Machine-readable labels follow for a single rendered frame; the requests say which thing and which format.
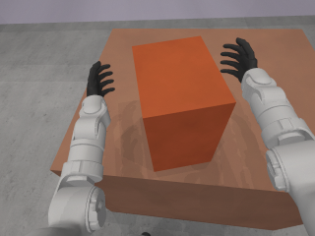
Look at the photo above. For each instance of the left robot hand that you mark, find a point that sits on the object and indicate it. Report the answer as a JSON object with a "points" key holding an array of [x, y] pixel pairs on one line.
{"points": [[94, 86]]}

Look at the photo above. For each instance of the pedestal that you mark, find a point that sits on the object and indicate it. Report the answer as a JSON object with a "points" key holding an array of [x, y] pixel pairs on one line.
{"points": [[234, 188]]}

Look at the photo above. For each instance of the right robot hand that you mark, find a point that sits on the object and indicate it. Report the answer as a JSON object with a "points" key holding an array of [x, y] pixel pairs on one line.
{"points": [[246, 58]]}

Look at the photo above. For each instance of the left robot forearm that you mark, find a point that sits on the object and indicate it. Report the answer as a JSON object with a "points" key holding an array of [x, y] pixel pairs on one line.
{"points": [[84, 164]]}

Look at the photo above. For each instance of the left robot upper arm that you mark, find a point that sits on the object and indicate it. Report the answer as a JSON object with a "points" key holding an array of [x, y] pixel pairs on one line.
{"points": [[75, 211]]}

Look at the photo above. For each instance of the right robot forearm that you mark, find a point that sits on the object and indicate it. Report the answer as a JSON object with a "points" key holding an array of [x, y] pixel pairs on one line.
{"points": [[276, 117]]}

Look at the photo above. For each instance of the right robot upper arm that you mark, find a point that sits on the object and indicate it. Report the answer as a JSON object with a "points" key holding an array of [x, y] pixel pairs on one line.
{"points": [[291, 168]]}

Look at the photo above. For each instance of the carton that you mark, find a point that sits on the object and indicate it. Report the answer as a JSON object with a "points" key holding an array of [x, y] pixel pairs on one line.
{"points": [[185, 101]]}

